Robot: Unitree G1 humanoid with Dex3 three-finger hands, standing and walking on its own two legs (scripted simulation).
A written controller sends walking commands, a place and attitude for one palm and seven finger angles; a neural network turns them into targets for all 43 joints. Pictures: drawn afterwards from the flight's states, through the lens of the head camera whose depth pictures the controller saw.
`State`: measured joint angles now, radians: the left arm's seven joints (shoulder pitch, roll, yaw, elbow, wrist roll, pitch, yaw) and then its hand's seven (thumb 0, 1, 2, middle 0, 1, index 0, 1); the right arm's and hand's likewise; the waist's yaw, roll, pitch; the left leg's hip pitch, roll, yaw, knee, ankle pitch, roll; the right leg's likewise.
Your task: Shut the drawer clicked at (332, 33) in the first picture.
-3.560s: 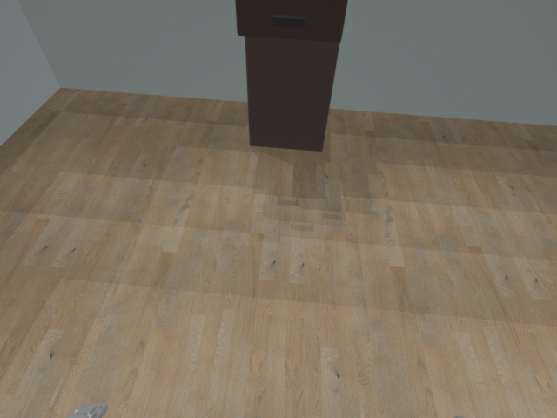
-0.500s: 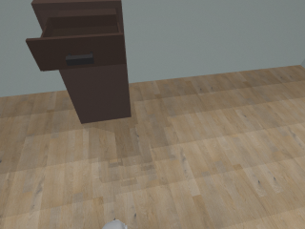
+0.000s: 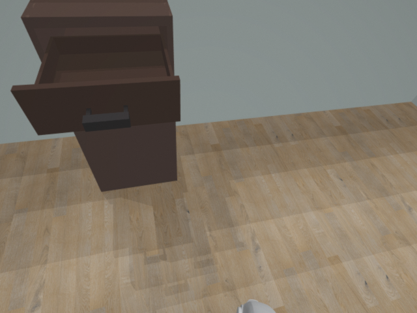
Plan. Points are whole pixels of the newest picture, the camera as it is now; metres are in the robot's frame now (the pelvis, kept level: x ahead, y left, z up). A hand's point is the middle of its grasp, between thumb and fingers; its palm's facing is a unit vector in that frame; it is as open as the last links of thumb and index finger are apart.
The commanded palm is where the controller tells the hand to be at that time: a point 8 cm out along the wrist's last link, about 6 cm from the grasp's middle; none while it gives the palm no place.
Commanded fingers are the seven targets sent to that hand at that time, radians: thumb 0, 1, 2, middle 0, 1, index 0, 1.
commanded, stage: turn to face it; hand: left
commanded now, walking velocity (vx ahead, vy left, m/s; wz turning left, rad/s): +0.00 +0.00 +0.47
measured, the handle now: (107, 115) +0.54 +0.28 +0.04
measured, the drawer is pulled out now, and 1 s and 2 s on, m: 0.30 0.30 0.30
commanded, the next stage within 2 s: take the last steps up to it in 0.48 s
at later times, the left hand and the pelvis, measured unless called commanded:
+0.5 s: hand out of the picture +0.08 +0.21 -0.20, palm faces +0.27 -0.94 -0.20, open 7.3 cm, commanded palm none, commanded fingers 0.00 0.90 0.90 -0.20 -0.30 -0.20 -0.30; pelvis +0.05 +0.01 -0.02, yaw +12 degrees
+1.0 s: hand out of the picture +0.00 +0.14 -0.17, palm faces +0.36 -0.91 -0.20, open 7.4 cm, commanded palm none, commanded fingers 0.00 0.90 0.90 -0.20 -0.30 -0.20 -0.30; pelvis +0.08 -0.01 -0.01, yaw +16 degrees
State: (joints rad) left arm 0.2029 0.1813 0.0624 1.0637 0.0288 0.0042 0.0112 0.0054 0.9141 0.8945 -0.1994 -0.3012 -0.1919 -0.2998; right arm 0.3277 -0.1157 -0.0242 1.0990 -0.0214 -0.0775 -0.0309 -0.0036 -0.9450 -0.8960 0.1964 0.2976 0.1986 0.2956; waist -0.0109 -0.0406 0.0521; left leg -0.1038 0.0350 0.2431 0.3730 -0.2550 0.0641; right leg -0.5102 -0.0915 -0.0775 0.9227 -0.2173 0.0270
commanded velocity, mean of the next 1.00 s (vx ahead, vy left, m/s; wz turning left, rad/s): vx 0.13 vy -0.02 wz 0.19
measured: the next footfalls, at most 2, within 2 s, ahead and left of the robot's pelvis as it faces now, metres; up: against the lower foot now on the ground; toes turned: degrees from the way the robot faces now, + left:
right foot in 0.14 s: +0.14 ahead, -0.12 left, +0.00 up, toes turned -4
left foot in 0.48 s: +0.09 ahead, +0.12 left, +0.00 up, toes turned +19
